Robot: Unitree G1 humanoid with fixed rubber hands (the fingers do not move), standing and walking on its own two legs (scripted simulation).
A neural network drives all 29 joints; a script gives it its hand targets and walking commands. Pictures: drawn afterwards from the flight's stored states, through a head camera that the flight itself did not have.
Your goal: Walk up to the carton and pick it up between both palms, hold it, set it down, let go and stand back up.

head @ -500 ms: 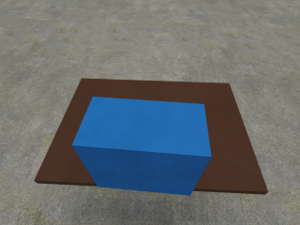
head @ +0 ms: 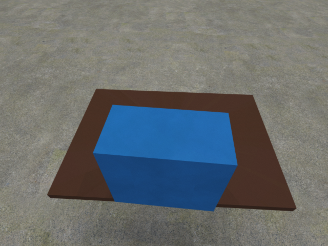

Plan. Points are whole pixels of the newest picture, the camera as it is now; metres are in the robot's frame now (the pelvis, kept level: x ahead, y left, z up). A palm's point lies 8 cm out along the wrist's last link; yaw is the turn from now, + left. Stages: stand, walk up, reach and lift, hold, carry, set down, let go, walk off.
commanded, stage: walk up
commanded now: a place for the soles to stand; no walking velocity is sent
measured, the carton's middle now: (166, 161) +0.38 +0.00 -0.03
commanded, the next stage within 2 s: stand in 0.70 s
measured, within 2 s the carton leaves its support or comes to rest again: neither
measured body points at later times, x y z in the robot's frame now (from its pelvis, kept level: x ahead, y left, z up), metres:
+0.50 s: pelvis +0.01 +0.02 +0.00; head +0.02 +0.03 +0.45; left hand +0.10 +0.34 -0.11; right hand +0.10 -0.31 -0.10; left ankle +0.04 +0.12 -0.71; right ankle +0.06 -0.12 -0.71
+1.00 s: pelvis +0.00 +0.01 +0.00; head +0.03 +0.00 +0.44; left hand +0.12 +0.33 -0.11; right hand +0.11 -0.32 -0.11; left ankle +0.04 +0.12 -0.71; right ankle +0.05 -0.12 -0.71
